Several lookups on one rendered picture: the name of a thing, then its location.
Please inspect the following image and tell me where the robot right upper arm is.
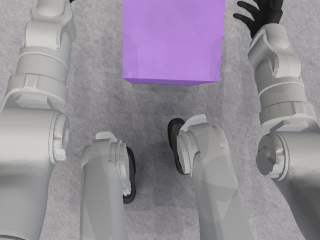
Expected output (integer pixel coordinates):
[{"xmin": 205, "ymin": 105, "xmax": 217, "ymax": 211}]
[{"xmin": 255, "ymin": 131, "xmax": 320, "ymax": 240}]

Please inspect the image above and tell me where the left robot foot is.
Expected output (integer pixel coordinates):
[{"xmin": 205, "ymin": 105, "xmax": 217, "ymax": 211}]
[{"xmin": 123, "ymin": 146, "xmax": 136, "ymax": 204}]

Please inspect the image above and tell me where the right robot thigh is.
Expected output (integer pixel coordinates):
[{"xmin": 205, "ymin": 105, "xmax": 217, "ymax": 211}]
[{"xmin": 176, "ymin": 122, "xmax": 254, "ymax": 240}]

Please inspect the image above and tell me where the carton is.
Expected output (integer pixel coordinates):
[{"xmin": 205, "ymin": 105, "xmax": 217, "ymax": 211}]
[{"xmin": 122, "ymin": 0, "xmax": 226, "ymax": 86}]

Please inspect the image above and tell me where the robot left upper arm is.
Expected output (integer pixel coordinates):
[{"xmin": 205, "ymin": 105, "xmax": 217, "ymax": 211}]
[{"xmin": 0, "ymin": 106, "xmax": 73, "ymax": 240}]

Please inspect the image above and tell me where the left robot forearm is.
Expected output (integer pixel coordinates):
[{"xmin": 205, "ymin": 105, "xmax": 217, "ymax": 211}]
[{"xmin": 0, "ymin": 0, "xmax": 77, "ymax": 113}]

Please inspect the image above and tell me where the right robot hand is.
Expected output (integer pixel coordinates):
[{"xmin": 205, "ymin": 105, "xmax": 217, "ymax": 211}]
[{"xmin": 233, "ymin": 0, "xmax": 284, "ymax": 39}]

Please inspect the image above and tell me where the right robot forearm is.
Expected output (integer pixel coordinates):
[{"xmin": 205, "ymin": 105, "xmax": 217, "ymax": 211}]
[{"xmin": 248, "ymin": 23, "xmax": 320, "ymax": 134}]

